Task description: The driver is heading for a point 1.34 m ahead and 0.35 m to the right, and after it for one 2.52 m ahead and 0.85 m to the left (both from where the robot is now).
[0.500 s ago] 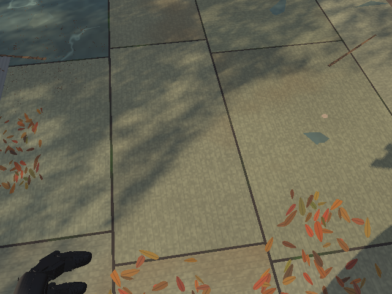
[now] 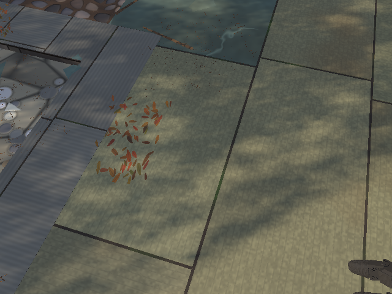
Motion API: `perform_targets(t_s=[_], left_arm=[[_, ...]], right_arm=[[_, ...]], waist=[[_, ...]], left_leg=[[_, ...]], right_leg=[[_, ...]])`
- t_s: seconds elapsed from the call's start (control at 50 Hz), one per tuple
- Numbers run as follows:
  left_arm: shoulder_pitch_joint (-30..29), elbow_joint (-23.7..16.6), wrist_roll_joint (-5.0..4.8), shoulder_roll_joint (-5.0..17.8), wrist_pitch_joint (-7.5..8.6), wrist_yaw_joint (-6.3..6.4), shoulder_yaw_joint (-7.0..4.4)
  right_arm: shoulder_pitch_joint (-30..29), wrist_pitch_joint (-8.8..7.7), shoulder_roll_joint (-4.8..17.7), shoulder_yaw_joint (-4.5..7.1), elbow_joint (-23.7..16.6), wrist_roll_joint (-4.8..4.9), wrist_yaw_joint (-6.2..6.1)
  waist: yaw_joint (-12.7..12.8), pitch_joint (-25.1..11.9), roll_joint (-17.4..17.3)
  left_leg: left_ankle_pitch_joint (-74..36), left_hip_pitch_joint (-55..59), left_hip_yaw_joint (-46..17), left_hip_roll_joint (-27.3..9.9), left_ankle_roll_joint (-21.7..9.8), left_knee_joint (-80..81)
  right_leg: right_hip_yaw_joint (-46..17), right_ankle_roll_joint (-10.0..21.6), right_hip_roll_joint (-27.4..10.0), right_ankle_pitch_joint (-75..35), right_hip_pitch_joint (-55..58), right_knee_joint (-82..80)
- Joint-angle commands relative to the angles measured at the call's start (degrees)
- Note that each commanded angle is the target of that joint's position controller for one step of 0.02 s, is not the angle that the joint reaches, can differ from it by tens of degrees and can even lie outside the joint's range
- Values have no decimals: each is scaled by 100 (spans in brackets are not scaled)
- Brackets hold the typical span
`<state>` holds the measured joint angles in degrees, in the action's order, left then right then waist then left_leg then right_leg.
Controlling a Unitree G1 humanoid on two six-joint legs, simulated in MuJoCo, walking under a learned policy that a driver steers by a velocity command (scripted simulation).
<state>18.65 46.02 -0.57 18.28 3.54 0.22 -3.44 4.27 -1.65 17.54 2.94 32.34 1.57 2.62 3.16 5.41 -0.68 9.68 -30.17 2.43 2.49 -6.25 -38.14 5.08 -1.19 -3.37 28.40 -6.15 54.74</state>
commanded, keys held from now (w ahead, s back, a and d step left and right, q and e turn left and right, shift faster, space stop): w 0.02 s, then w+e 0.98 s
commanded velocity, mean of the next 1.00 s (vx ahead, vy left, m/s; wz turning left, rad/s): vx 0.50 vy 0.00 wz -0.31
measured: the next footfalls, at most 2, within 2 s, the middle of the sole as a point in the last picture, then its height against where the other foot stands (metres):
right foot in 0.50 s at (261, 281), level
left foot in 0.96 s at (223, 192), level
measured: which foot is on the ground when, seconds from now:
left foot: down 0.00-0.50, up 0.52-0.94, down 0.96-1.00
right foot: up 0.00-0.48, down 0.50-0.96, up 0.98-1.00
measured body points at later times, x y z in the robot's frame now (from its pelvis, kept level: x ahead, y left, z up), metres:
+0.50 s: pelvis +0.30 -0.05 +0.00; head +0.34 -0.06 +0.45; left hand +0.52 +0.17 -0.08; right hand +0.31 -0.35 -0.12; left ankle +0.12 +0.07 -0.70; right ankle +0.42 -0.15 -0.71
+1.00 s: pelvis +0.60 -0.08 +0.01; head +0.62 -0.09 +0.46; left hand +0.75 +0.18 -0.10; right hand +0.71 -0.39 -0.05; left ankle +0.74 -0.01 -0.71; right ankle +0.42 -0.15 -0.69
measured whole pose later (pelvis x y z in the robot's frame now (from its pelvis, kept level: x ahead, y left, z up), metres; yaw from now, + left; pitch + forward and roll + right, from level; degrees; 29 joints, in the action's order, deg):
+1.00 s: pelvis +0.60 -0.08 +0.01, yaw -24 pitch +2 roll +1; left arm 21.5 41.8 -1.1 18.6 1.1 0.8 -4.0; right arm 3.9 -6.9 16.2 1.7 36.8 -0.5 0.8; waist 3.9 0.6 1.1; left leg 5.7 -26.1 -2.1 2.4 -0.4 -29.9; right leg -13.9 3.0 5.6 29.4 -8.0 40.7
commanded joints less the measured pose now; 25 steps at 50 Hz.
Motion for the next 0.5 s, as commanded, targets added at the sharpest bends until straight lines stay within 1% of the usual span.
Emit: perform_targets(t_s=[0.02, 0.04, 0.06, 0.08, 0.1, 0.12, 0.14, 0.18, 0.22, 0.26, 0.28, 0.32, 0.38, 0.4, 0.42, 0.44, 0.46, 0.48, 0.5], left_arm=[[-574, -977, -220, 904, 413, -108, -89], [-531, -898, -160, 762, 422, -65, -42], [-451, -796, -54, 754, 374, -35, -56], [-281, -703, -38, 746, 294, -50, -60], [-147, -620, -22, 682, 223, -53, -51], [-64, -552, -9, 583, 153, -52, -30], [-119, -550, -2, 514, 95, -41, -10], [-475, -649, 2, 406, 36, -21, 29], [-729, -682, -18, 340, 52, -53, 51], [-1040, -737, -48, 253, 96, -111, 82], [-1226, -794, -63, 205, 111, -143, 102], [-1486, -912, -90, 182, 126, -212, 116], [-1769, -1110, -74, 189, 139, -343, 116], [-1797, -1173, -59, 197, 141, -387, 112], [-1742, -1216, -48, 228, 134, -420, 96], [-1566, -1230, -36, 315, 114, -430, 54], [-1174, -1183, -26, 473, 84, -416, -32], [-401, -1023, -31, 713, 66, -375, -178], [518, -869, -59, 1100, 23, -294, -343]], right_arm=[[1634, -135, 1021, 352, -50, -68, -51], [1273, -181, 849, 290, -29, -78, -54], [960, -213, 629, 218, -44, -121, -71], [810, -239, 541, 166, -53, -199, -89], [764, -277, 520, 157, 15, -212, -94], [800, -324, 547, 153, 119, -197, -98], [859, -369, 606, 163, 223, -190, -106], [974, -410, 668, 174, 404, -205, -141], [997, -412, 631, 148, 511, -223, -176], [1034, -417, 682, 147, 598, -229, -196], [1115, -420, 732, 159, 662, -223, -203], [1293, -398, 806, 184, 816, -196, -205], [1453, -291, 843, 221, 995, -141, -227], [1459, -244, 869, 236, 1027, -121, -248], [1413, -196, 917, 254, 1033, -110, -275], [1331, -152, 1003, 279, 1011, -109, -311], [1277, -103, 1079, 299, 984, -116, -354], [1195, -46, 1064, 283, 943, -119, -402], [1279, -65, 924, 207, 842, -188, -460]], waist=[[-954, -1800, -450], [-640, -1248, 130], [-449, -1041, 88], [-297, -952, -106], [-231, -938, -165], [-197, -899, -157], [-204, -782, -149], [-309, -513, -144], [-417, -382, -175], [-576, -260, -197], [-671, -190, -186], [-798, -58, -147], [-867, 33, -106], [-835, 8, -132], [-751, -72, -188], [-609, -262, -300], [-377, -595, -409], [70, -1063, -343], [476, -1665, 35]], left_leg=[[1338, 4622, -4016, -1959, -1345, 2209], [485, 3690, -3265, -1765, -1154, 2205], [-369, 3068, -2692, -1589, -1047, 2219], [-898, 2596, -2357, -1472, -1005, 2341], [-1254, 2336, -2135, -1423, -1023, 2462], [-1561, 2130, -1840, -1406, -1035, 2567], [-1703, 1988, -1576, -1382, -1022, 2688], [-1746, 1957, -1145, -1301, -924, 2873], [-1579, 2033, -691, -1118, -718, 2959], [-1334, 2081, -372, -1063, -554, 3048], [-1227, 2160, -303, -1133, -524, 3109], [-1181, 2554, -232, -1332, -511, 3115], [-1615, 3390, -152, -1611, -454, 2822], [-1975, 3622, -126, -1688, -406, 2651], [-2617, 3776, -59, -1721, -334, 2403], [-3665, 3849, 39, -1699, -249, 2016], [-4724, 3862, 145, -1639, -156, 1393], [-5199, 3555, 378, -1450, 13, 304], [-4006, 2359, 468, -1250, 243, -1272]], right_leg=[[-1081, 200, 107, -287, -4005, 2384], [-1003, 191, -198, -720, -3743, 1870], [-985, 144, -414, -965, -3366, 1436], [-984, 105, -527, -1113, -2970, 1339], [-926, 40, -548, -1201, -2774, 1237], [-859, -29, -559, -1277, -2671, 1111], [-829, -91, -564, -1470, -2722, 934], [-837, -179, -587, -2098, -3050, 413], [-829, -157, -524, -2928, -3100, -298], [-746, -100, -367, -3577, -2944, -1064], [-699, -69, -298, -3740, -2910, -1340], [-707, 19, -217, -3772, -3053, -1720], [-662, 228, -116, -3233, -3481, -2071], [-592, 313, -66, -2927, -3530, -2129], [-475, 412, 27, -2601, -3420, -2175], [-292, 523, 202, -2268, -3084, -2168], [-104, 647, 430, -2001, -2501, -2124], [12, 823, 684, -2163, -1412, -2323], [-830, 1135, 236, -2489, 329, -2346]])
Velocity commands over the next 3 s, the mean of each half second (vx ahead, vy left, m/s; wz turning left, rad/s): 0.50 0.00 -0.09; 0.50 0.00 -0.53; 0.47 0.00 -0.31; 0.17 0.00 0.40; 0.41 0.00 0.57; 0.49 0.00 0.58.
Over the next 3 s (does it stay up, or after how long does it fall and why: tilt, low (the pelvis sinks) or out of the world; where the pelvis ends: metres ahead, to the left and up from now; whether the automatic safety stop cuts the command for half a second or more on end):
stays up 1.39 -0.27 0.01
